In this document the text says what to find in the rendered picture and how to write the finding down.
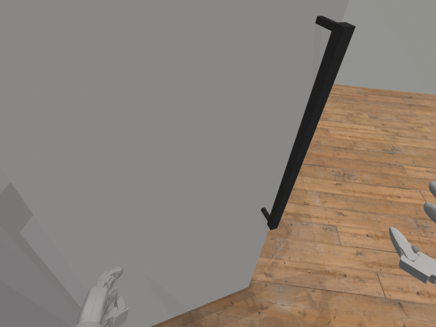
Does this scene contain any right robot hand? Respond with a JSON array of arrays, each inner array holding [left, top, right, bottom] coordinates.
[[389, 181, 436, 284]]

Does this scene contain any fridge door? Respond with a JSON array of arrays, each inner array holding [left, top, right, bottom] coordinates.
[[0, 0, 349, 327]]

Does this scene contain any handle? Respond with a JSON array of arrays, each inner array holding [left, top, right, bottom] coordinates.
[[261, 16, 356, 230]]

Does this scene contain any left robot hand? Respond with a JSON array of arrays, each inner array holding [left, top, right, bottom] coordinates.
[[77, 266, 129, 327]]

